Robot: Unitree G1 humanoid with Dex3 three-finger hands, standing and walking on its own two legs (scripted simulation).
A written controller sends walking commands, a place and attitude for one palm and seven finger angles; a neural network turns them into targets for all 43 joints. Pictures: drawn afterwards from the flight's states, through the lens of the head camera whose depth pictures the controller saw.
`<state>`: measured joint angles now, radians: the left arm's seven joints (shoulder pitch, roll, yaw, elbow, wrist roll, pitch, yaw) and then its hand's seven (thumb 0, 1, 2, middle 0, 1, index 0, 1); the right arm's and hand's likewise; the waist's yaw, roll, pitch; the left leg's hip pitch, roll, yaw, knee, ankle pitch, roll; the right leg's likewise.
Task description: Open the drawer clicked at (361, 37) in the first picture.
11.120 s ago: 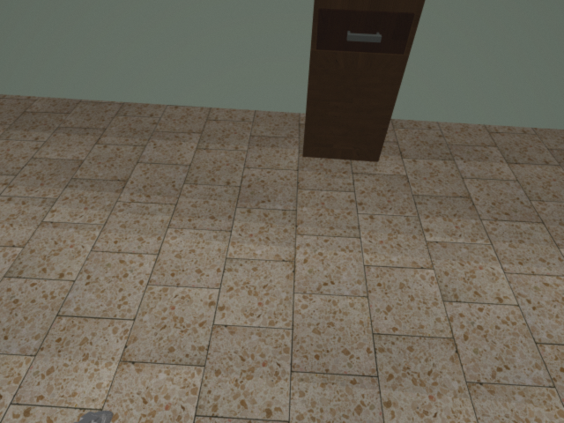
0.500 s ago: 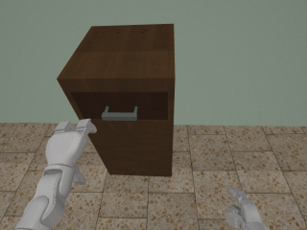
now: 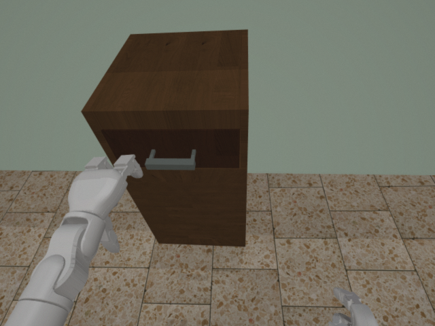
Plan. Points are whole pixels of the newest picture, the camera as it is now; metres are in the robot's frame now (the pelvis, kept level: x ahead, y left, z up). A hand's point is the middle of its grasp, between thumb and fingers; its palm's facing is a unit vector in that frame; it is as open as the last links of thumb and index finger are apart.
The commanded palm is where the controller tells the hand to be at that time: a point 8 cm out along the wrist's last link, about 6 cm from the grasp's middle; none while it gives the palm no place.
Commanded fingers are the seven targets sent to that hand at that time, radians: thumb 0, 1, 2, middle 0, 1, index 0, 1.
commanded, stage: raise the hand with hooked fingers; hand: left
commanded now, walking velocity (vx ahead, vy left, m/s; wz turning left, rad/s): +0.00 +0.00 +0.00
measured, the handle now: (171, 158) +0.54 +0.21 -0.08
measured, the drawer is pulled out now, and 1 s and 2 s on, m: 0.00 0.00 0.00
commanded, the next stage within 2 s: move the hooked fingers above the handle in 0.12 s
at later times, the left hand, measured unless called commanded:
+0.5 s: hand (127, 195) +0.33 +0.23 +0.05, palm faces -0.03 -0.07 -1.00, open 13.8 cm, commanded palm +0.32 +0.23 +0.11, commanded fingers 0.00 -0.50 0.30 -0.30 -1.20 -0.30 -1.20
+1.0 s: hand (142, 179) +0.39 +0.22 +0.02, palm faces -0.04 -0.05 -1.00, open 13.8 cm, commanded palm +0.38 +0.22 +0.08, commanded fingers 0.00 -0.50 0.30 -0.30 -1.20 -0.30 -1.20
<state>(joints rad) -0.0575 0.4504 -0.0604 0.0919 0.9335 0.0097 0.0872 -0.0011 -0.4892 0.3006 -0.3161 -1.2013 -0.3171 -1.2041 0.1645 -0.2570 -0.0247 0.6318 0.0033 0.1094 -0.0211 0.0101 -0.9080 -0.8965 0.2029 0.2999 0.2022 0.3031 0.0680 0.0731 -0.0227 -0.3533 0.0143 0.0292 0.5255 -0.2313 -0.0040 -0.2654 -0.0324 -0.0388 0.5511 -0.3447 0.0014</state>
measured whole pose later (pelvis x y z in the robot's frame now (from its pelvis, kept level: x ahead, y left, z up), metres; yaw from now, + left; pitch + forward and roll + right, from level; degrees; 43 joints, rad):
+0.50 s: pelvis +0.00 -0.01 +0.00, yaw +1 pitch +5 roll +1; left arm -0.22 0.44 -0.10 0.31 0.97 0.00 0.12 0.00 -0.49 0.30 -0.32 -1.20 -0.32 -1.20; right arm 0.14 -0.24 -0.02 0.64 0.01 0.10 -0.04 0.01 -0.91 -0.90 0.20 0.30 0.20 0.30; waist 0.06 0.06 -0.05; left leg -0.41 0.02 0.01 0.57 -0.25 -0.02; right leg -0.32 -0.02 -0.05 0.61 -0.38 -0.02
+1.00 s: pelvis +0.01 +0.00 -0.01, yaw -1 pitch +10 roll +0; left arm -0.40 0.42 -0.08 0.59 1.02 -0.01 0.22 0.00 -0.49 0.30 -0.32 -1.20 -0.32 -1.20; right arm 0.26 -0.25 -0.08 0.69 0.01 0.12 -0.03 0.01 -0.91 -0.90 0.20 0.30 0.20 0.30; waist 0.00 0.05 -0.10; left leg -0.55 0.03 0.03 0.67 -0.30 -0.01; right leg -0.46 -0.02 -0.03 0.69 -0.41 -0.01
